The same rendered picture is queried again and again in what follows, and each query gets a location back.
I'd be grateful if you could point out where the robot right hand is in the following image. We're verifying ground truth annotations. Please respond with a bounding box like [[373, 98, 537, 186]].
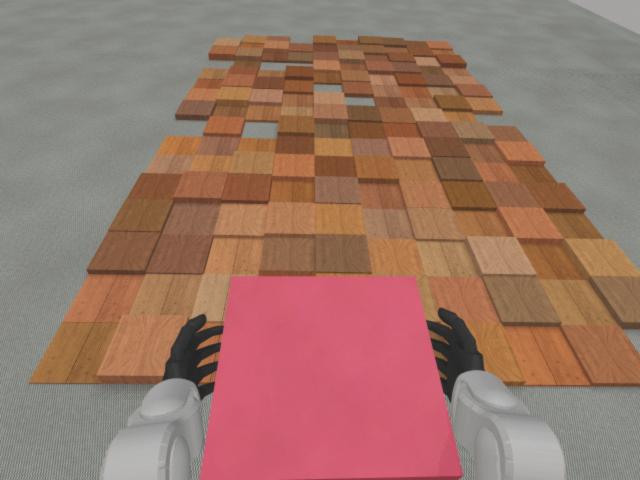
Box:
[[426, 308, 485, 403]]

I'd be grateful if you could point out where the robot left forearm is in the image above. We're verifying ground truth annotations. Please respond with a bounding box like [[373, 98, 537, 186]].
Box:
[[100, 378, 205, 480]]

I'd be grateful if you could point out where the carton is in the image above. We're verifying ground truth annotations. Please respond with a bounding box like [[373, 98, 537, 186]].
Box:
[[200, 276, 463, 480]]

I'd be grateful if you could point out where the robot left hand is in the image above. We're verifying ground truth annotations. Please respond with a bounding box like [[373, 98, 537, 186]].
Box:
[[162, 314, 224, 400]]

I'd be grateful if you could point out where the robot right forearm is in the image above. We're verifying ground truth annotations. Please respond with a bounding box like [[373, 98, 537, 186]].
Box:
[[451, 370, 566, 480]]

